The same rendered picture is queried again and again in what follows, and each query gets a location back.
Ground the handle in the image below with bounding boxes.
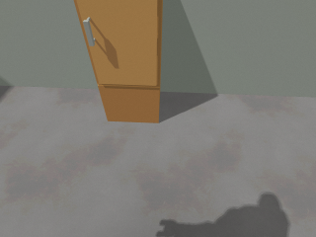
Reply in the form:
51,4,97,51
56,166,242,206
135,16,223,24
83,17,96,46

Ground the cupboard door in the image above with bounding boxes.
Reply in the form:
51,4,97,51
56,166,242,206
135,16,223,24
76,0,158,86

